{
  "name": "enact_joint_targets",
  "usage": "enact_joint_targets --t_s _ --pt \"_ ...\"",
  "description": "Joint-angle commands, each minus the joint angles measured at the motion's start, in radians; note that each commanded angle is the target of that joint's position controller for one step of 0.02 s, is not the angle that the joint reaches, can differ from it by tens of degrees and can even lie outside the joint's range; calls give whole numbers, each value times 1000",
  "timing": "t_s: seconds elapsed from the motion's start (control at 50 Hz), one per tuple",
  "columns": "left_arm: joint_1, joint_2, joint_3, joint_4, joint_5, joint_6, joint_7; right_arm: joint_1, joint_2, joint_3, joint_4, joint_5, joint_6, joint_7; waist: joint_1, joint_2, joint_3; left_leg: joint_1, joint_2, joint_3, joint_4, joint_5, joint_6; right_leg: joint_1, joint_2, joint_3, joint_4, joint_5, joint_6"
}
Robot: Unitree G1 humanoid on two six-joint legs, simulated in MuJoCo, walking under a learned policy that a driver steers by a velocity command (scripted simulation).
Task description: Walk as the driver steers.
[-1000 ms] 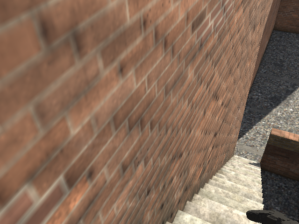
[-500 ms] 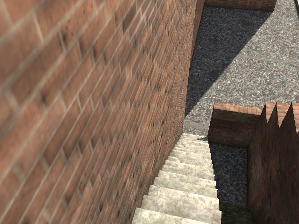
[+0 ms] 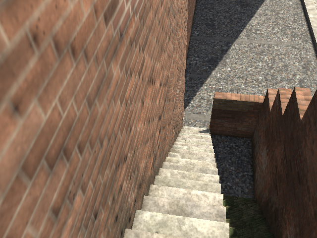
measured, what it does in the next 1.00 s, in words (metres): lifts its left foot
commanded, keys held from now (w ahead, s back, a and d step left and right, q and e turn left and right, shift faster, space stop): no key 0.14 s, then w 0.86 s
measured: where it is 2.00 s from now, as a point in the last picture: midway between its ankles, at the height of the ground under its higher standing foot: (221, 236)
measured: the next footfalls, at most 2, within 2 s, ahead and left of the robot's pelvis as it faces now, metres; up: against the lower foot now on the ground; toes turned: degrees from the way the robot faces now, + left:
left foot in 1.42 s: +0.38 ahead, -0.04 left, -0.41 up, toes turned -4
right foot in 1.54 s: +0.71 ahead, -0.32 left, -0.65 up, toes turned -13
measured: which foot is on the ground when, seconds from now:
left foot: down 0.00-0.06, up 0.08-1.00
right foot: down 0.00-1.00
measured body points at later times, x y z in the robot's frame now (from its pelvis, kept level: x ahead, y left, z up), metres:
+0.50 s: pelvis -0.03 -0.03 +0.00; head -0.05 -0.06 +0.45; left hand +0.05 +0.23 -0.11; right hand +0.13 -0.27 -0.12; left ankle +0.01 +0.15 -0.69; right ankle -0.09 -0.01 -0.75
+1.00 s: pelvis +0.08 -0.05 -0.08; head +0.08 -0.07 +0.37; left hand -0.02 +0.20 -0.21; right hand +0.27 -0.28 -0.20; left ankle +0.20 +0.05 -0.79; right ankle -0.09 -0.01 -0.74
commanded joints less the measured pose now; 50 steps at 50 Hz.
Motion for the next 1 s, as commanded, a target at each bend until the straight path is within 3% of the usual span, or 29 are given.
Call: enact_joint_targets --t_s 0.02,0.06,0.08,0.14,0.2,0.24,0.26,0.34,0.36,0.4,0.42,0.44,0.5,0.56,0.58,0.6,0.62,0.68,0.7,0.72,0.74,0.76,0.8,0.82,0.84,0.92,0.96,0.98,1.0 --pt "33 86 21 -45 1 -10 1 3 -91 -21 -42 -1 -4 0 8 -26 -79 -58 50 -28 7 120 20 127 -331 78 170 1071 184" --pt "31 89 23 -38 -5 -13 13 1 -93 -22 -40 10 -2 1 21 -49 -93 -62 54 -31 19 96 19 149 -334 87 151 1069 200" --pt "51 78 16 -28 4 -18 -3 24 -96 -31 -30 28 -2 15 10 -17 -93 -45 50 -36 20 35 6 155 -353 99 160 1108 183" --pt "58 88 18 -12 1 -24 -15 42 -99 -39 -19 14 3 22 4 -16 -53 -45 58 -46 4 28 2 109 -348 102 137 1032 185" --pt "90 115 33 -7 -6 -13 -23 13 -129 -55 -30 1 10 26 24 -18 -41 -71 29 -22 79 -33 9 61 -291 128 92 617 196" --pt "56 107 31 -34 -3 0 -28 -29 -105 -50 -32 -10 16 25 40 -46 26 -121 9 -2 90 -88 25 12 -296 182 46 424 200" --pt "31 116 31 -51 -4 1 -7 -82 -103 -48 -41 -36 14 26 41 -52 35 -201 15 -22 141 -113 29 56 -335 232 63 529 171" --pt "58 125 42 -50 -12 1 28 -101 -108 -40 -44 -32 1 9 23 -12 7 -327 27 -86 278 -89 25 130 -364 196 131 679 162" --pt "71 156 53 -65 -17 -14 33 -104 -131 -45 -72 -27 -16 20 30 -39 -1 -330 0 -74 308 -57 7 90 -337 181 103 440 152" --pt "49 151 54 -73 -13 -26 27 -170 -127 -47 -94 -42 -24 32 33 -14 48 -385 -21 -78 356 0 -10 20 -336 220 74 279 133" --pt "35 149 53 -88 -26 -17 35 -185 -133 -54 -106 -44 -31 46 41 9 36 -414 -27 -80 400 9 -12 30 -346 244 82 275 149" --pt "29 163 58 -96 -24 -13 37 -163 -129 -56 -105 -45 -30 53 24 2 36 -444 -27 -95 442 29 -15 27 -350 241 96 298 150" --pt "53 167 62 -102 -25 -11 34 -147 -127 -59 -109 -51 -26 50 21 -9 28 -520 -51 -125 553 68 -15 36 -331 214 143 374 166" --pt "106 163 63 -100 -44 -11 29 -189 -140 -59 -129 -58 -21 40 45 -9 45 -621 -90 -157 641 91 -17 49 -313 208 200 443 199" --pt "113 170 65 -101 -46 -13 29 -184 -139 -58 -133 -59 -20 36 40 -16 46 -650 -101 -176 655 101 -17 56 -308 202 221 463 210" --pt "103 188 63 -76 -49 -40 28 -145 -167 -70 -136 -47 -42 45 -5 -10 47 -628 -94 -216 450 244 -16 59 -270 113 251 311 212" --pt "143 182 62 -56 -43 -53 30 -209 -165 -73 -139 -48 -54 47 53 -51 46 -607 -107 -185 424 272 -22 49 -257 137 239 227 213" --pt "154 190 64 -43 -21 -61 19 -189 -126 -80 -120 -66 -54 66 77 -66 72 -593 -144 -228 397 272 -4 5 -225 172 251 246 228" --pt "175 179 60 -41 -33 -61 23 -211 -111 -65 -137 -77 -54 74 96 -75 102 -579 -155 -214 301 371 5 -67 -203 139 256 168 237" --pt "181 134 51 -21 -14 -69 9 -203 -91 -69 -125 -61 -52 75 97 -97 118 -495 -160 -222 297 431 14 -164 -195 157 256 60 223" --pt "178 146 52 -14 -27 -73 7 -237 -90 -71 -138 -66 -54 73 88 -68 136 -484 -170 -234 291 476 25 -221 -209 205 261 30 222" --pt "163 157 58 -16 -22 -67 22 -247 -113 -82 -126 -96 -46 67 90 -34 117 -525 -189 -243 309 507 38 -176 -200 262 275 44 213" --pt "210 178 62 1 -24 -86 51 -222 -135 -80 -130 -110 -76 46 83 -20 127 -570 -196 -263 237 548 48 -147 -185 210 370 158 210" --pt "217 185 77 35 -9 -79 41 -222 -113 -84 -93 -101 -56 48 85 -33 103 -559 -208 -246 255 482 57 -122 -168 254 367 300 213" --pt "237 180 79 45 -9 -74 39 -213 -128 -84 -99 -92 -51 47 77 -31 102 -547 -210 -235 239 472 61 -113 -154 242 408 409 220" --pt "310 144 88 109 11 -81 34 -184 -122 -80 -52 -100 -62 39 73 -1 76 -516 -202 -222 247 526 97 -79 -112 229 515 464 208" --pt "325 128 93 130 15 -91 35 -206 -116 -74 -32 -103 -79 35 90 21 78 -476 -191 -189 210 572 117 -87 -79 213 580 431 198" --pt "374 108 91 170 6 -88 41 -246 -125 -70 -27 -85 -89 28 107 25 91 -502 -194 -197 216 546 124 -58 -94 234 597 473 216" --pt "449 113 92 218 1 -83 60 -283 -133 -76 -24 -87 -99 25 138 16 139 -561 -197 -227 196 507 120 -18 -86 226 623 468 228"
